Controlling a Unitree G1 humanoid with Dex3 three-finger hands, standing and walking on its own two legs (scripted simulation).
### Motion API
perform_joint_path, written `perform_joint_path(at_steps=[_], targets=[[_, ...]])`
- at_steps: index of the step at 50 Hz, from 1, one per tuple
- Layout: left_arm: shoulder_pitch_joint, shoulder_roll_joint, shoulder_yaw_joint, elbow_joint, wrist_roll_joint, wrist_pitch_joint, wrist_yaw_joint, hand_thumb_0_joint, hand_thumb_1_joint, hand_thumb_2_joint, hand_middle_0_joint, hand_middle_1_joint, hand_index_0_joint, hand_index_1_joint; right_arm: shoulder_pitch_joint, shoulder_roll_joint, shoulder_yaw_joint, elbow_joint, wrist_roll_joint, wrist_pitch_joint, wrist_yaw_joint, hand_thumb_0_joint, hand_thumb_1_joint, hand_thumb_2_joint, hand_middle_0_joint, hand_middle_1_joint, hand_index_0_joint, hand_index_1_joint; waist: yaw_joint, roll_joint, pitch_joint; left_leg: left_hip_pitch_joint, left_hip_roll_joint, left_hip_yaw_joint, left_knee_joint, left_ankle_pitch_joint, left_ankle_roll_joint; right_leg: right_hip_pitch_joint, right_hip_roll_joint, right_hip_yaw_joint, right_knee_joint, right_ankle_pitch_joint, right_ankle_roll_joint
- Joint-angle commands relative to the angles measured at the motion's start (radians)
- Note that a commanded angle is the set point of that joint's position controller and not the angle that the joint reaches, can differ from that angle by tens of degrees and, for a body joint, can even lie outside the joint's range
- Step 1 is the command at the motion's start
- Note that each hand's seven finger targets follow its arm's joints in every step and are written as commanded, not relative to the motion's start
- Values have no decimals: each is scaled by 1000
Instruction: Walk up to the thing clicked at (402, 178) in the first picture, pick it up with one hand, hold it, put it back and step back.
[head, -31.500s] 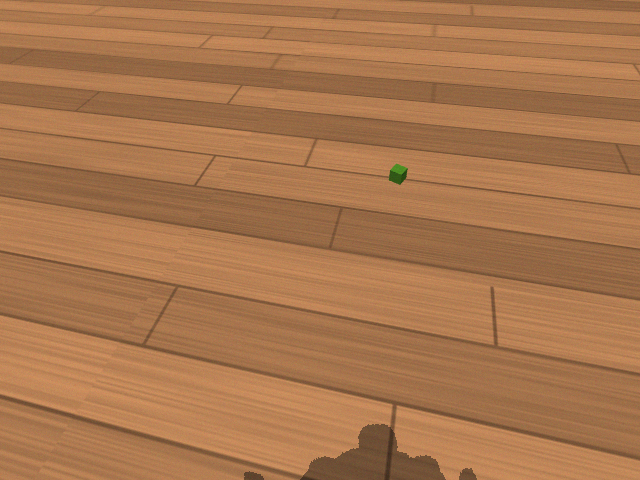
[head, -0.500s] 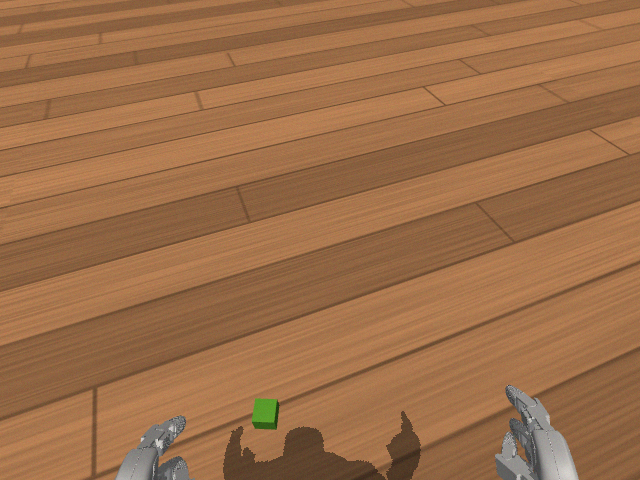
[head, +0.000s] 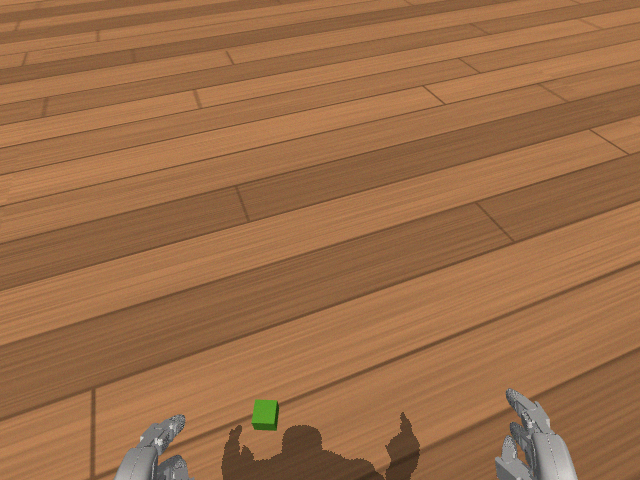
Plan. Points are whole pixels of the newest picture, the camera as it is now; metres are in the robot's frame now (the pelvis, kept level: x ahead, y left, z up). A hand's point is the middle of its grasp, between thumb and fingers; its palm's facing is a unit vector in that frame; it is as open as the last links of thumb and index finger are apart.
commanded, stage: home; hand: left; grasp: from above
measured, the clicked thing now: (265, 415) +0.44 +0.19 -0.68
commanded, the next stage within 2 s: stand in 0.46 s
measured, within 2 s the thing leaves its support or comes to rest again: neither
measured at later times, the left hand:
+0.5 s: hand out of the picture +0.16 +0.18 -0.05, palm faces +0.03 -0.98 -0.20, open 7.4 cm
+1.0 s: hand out of the picture +0.07 +0.24 -0.11, palm faces +0.04 -0.95 -0.32, open 7.3 cm
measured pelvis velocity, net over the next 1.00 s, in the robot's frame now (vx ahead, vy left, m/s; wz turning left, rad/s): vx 0.00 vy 0.01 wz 0.01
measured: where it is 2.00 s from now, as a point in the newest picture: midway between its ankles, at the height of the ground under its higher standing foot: outside the picture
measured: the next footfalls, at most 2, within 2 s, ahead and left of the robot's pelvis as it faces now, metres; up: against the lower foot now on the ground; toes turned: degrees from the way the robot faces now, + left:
none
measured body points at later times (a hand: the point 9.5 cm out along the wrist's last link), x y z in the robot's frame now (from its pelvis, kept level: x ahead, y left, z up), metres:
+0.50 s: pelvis +0.01 +0.00 +0.00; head +0.03 +0.01 +0.45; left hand +0.16 +0.23 -0.03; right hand +0.16 -0.24 -0.06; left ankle +0.00 +0.12 -0.68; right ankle -0.01 -0.13 -0.68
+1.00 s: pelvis +0.00 +0.01 +0.05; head +0.02 +0.01 +0.50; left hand +0.07 +0.29 -0.09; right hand +0.10 -0.27 -0.08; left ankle +0.00 +0.12 -0.68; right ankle -0.01 -0.13 -0.68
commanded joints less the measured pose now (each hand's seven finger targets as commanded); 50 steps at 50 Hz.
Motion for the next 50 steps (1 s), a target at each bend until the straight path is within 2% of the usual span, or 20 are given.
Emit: perform_joint_path(at_steps=[1, 5, 11, 13, 17, 18, 21, 22, 27, 28, 29, 30, 31, 32, 33, 35, 37, 40, 44, 50], targets=[[-30, 94, 53, -205, 11, -45, 9, 0, 901, 900, -199, -300, -199, -300, -71, -122, -49, -162, -1, -63, -10, 0, -902, -899, 200, 299, 199, 299, -1, 26, -67, 97, -23, -4, -172, 223, 12, 23, 26, -11, -143, 194, -14], [-23, 117, 78, -216, 5, -46, 10, 0, 901, 900, -199, -300, -199, -300, -64, -129, -55, -156, 0, -59, -9, 0, -902, -899, 200, 299, 199, 299, 2, 29, -92, 111, -24, -2, -162, 254, 13, 45, 24, -5, -138, 222, -14], [-22, 95, 50, -209, 5, -44, 9, 0, 901, 899, -199, -300, -199, -300, -63, -130, -55, -154, -1, -56, -6, 0, -902, -899, 200, 299, 199, 299, -1, 38, -89, 120, -18, -14, -167, 293, 7, 35, 28, -14, -125, 246, -17], [-23, 102, 62, -207, 3, -46, 10, 0, 901, 899, -199, -300, -199, -300, -56, -137, -61, -153, -1, -55, -7, 0, -902, -899, 200, 299, 199, 299, -8, 13, -104, 128, -15, -20, -164, 308, 8, 44, 29, -16, -120, 253, -17], [-26, 96, 60, -211, 3, -47, 10, 0, 901, 899, -199, -300, -199, -300, -67, -128, -53, -166, 2, -53, -5, 0, -902, -899, 200, 299, 199, 299, -1, 1, -90, 116, -19, -15, -164, 283, 12, 43, 27, -14, -131, 247, -14], [-11, 112, 80, -194, 6, -45, 14, 0, 901, 899, -199, -300, -199, -300, -67, -137, -62, -156, 0, -52, -6, 0, -902, -899, 200, 299, 199, 299, 5, 9, -67, 95, -20, -12, -169, 250, 11, 35, 26, -12, -134, 215, -15], [-19, 96, 50, -207, 7, -42, 7, 0, 900, 899, -199, -299, -199, -299, -64, -134, -56, -163, 1, -51, -3, 0, -901, -899, 200, 299, 199, 299, -1, 26, -77, 113, -17, -22, -177, 259, 8, 29, 28, -14, -126, 222, -16], [-13, 107, 71, -202, 7, -43, 11, 0, 901, 899, -199, -299, -199, -299, -62, -133, -60, -159, 0, -47, -2, 0, -902, -899, 200, 299, 199, 299, 3, 34, -80, 108, -18, -16, -171, 256, 7, 31, 26, -10, -129, 216, -18], [-6, 106, 67, -204, 3, -41, 11, 0, 900, 899, -199, -299, -199, -299, -61, -134, -58, -164, 1, -46, -1, 0, -901, -899, 200, 299, 200, 299, 1, 25, -93, 114, -17, -22, -169, 274, 8, 38, 27, -13, -124, 232, -17], [-305, 172, 67, 147, 120, -250, 49, 0, 901, 899, -199, -299, -199, -299, -144, -236, -93, 78, -119, 57, 59, 0, -902, -899, 199, 299, 199, 299, 80, -59, 151, 111, 20, -47, -253, 446, 65, 210, -54, 70, -175, 241, -40], [-220, 181, 88, 325, 125, -320, 44, 0, 899, 900, -200, -300, -200, -300, -145, -238, -107, 90, -118, 94, 83, 0, -900, -900, 200, 300, 200, 300, 73, -106, 49, 182, 6, -19, -232, 495, 76, 253, -67, 118, -201, 277, -74], [-214, 195, 82, 370, 130, -355, 39, 0, 899, 900, -200, -300, -200, -300, -136, -229, -100, 88, -116, 110, 102, 0, -900, -900, 200, 300, 200, 300, 60, -134, 17, 228, 2, -10, -229, 522, 73, 261, -80, 144, -211, 328, -91], [-237, 200, 76, 397, 126, -374, 32, 0, 899, 900, -200, -300, -200, -300, -107, -227, -99, 90, -118, 123, 114, 0, -900, -900, 200, 300, 200, 300, 37, -87, 33, 223, 1, -25, -256, 469, 69, 251, -71, 143, -225, 344, -85], [-241, 200, 68, 435, 120, -394, 28, 0, 899, 900, -200, -300, -200, -300, -120, -223, -97, 110, -102, 126, 128, 0, -900, -900, 200, 300, 200, 300, 52, -33, 7, 277, 4, -36, -279, 466, 72, 292, -80, 137, -218, 382, -74], [-264, 207, 69, 476, 117, -404, 25, 0, 899, 900, -200, -300, -200, -300, -110, -206, -96, 137, -75, 129, 145, 0, -900, -900, 200, 300, 200, 300, 54, -27, -4, 307, 3, -31, -305, 451, 72, 314, -84, 125, -217, 385, -62], [-278, 194, 76, 558, 105, -407, 24, 0, 899, 900, -200, -300, -200, -300, -151, -213, -106, 155, -61, 140, 159, 0, -900, -900, 200, 300, 200, 300, 70, -70, 5, 335, -2, -22, -317, 417, 63, 302, -86, 124, -257, 331, -53], [-305, 188, 74, 636, 99, -417, 27, 0, 899, 900, -200, -300, -200, -300, -162, -206, -113, 190, -58, 150, 165, 0, -900, -900, 200, 300, 200, 300, 72, -55, 15, 352, 5, -45, -355, 352, 67, 312, -90, 124, -295, 268, -47], [-325, 190, 75, 732, 105, -439, 28, 0, 899, 900, -200, -300, -200, -300, -167, -210, -115, 232, -64, 160, 167, 0, -900, -900, 200, 300, 200, 300, 67, -19, 24, 379, 23, -67, -404, 355, 70, 348, -89, 107, -320, 290, -36], [-339, 186, 69, 838, 100, -453, 25, 0, 899, 900, -200, -300, -200, -300, -175, -228, -116, 284, -61, 175, 161, 0, -900, -900, 200, 300, 200, 300, 63, 2, 111, 385, 38, -92, -497, 316, 65, 364, -81, 96, -389, 265, -32], [-336, 203, 64, 975, 90, -463, 26, 0, 899, 900, -200, -300, -200, -300, -153, -232, -113, 371, -49, 188, 151, 0, -900, -900, 200, 300, 200, 300, 49, -33, 131, 468, 42, -85, -558, 438, 47, 445, -103, 100, -482, 354, -33]])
